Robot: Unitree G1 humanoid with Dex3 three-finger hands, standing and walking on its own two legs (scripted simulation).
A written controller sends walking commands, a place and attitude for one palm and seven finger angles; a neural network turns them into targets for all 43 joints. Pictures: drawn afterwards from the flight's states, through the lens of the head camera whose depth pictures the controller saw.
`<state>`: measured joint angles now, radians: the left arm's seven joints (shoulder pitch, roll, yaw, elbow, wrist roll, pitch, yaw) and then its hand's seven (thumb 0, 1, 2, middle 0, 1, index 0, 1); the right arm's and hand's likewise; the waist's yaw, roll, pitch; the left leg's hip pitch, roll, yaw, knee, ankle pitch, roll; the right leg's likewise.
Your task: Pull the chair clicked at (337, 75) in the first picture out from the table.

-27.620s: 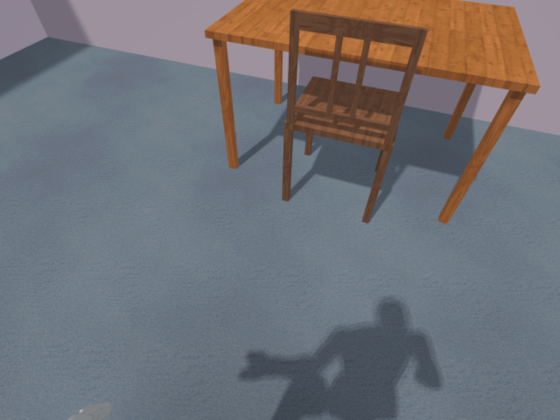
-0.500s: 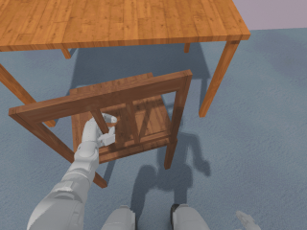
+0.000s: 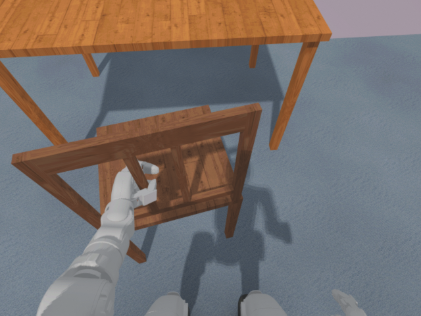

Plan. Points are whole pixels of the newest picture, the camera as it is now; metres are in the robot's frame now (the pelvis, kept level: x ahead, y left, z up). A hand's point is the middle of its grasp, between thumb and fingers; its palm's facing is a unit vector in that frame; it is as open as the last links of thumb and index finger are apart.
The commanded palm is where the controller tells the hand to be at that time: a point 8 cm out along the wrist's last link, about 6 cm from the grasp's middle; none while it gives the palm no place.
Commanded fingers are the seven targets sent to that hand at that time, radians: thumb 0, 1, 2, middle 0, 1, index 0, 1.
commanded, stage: step backward, pulling the chair out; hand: left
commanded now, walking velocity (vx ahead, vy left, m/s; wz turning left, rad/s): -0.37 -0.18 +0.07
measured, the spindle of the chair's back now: (144, 185) +0.39 +0.15 -0.07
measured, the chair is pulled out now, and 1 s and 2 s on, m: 0.38 0.64 0.65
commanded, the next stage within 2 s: stop walking, hand still on the chair in 0.44 s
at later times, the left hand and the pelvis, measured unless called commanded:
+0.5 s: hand (151, 248) +0.24 +0.12 -0.05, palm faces +0.07 -0.98 -0.17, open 5.2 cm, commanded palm +0.24 +0.17 -0.05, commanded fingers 0.00 0.90 0.90 -0.50 -1.45 -0.50 -1.45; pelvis -0.12 -0.02 +0.01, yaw +1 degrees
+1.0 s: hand out of the picture +0.11 +0.12 -0.05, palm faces +0.05 -0.99 -0.17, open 5.3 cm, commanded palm +0.10 +0.17 -0.03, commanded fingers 0.00 0.90 0.90 -0.50 -1.45 -0.50 -1.45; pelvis -0.16 -0.02 +0.02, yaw +1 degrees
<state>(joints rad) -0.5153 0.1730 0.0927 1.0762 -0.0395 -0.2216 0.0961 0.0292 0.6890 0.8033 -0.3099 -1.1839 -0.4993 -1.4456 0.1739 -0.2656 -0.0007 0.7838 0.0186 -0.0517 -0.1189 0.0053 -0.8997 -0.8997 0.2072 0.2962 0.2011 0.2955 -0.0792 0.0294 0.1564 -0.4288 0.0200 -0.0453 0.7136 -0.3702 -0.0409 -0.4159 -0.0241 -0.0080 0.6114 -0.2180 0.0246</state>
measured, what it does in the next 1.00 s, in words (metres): walks backwards: left foot, then right foot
